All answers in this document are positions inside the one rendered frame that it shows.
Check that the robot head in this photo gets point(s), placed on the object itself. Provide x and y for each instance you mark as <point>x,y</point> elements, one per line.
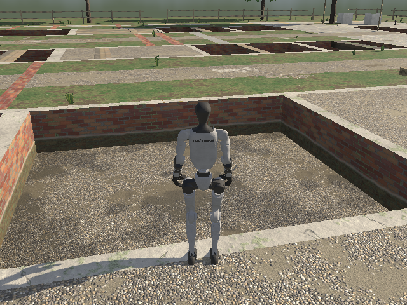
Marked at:
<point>202,110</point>

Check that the right robot thigh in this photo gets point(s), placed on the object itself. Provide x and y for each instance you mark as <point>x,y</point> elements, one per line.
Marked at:
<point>218,187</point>

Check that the robot right forearm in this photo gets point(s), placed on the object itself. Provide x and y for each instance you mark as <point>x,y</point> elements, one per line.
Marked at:
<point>228,169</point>

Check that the robot right upper arm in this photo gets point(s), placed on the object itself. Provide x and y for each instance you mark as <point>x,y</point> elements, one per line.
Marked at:
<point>225,145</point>

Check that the robot left forearm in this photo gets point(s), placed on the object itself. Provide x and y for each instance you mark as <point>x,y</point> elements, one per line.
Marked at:
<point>177,168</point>

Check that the left robot hand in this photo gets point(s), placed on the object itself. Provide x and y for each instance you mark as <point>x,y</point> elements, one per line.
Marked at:
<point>181,177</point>

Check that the robot left upper arm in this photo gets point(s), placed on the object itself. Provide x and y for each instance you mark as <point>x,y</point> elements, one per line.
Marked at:
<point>181,144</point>

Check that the right robot hand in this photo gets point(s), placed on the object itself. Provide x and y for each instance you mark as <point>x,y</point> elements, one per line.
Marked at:
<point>223,176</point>

